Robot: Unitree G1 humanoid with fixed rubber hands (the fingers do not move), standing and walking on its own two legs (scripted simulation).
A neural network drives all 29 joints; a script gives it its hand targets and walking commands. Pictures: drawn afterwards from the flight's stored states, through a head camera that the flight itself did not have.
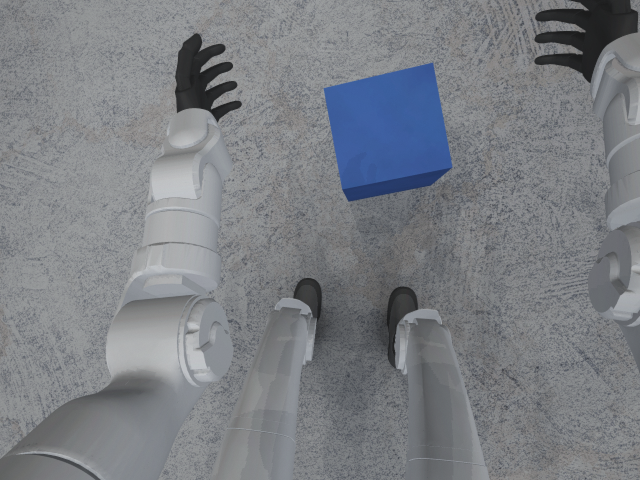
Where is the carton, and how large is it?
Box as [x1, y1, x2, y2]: [324, 63, 451, 200]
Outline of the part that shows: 432,63 324,88 341,185 348,200 354,200 430,185 451,167 451,161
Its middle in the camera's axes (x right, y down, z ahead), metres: +0.14 -0.22 +0.85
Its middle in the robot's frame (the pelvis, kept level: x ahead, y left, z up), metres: +0.56 -0.01 -0.55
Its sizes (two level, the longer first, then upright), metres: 0.210 0.200 0.250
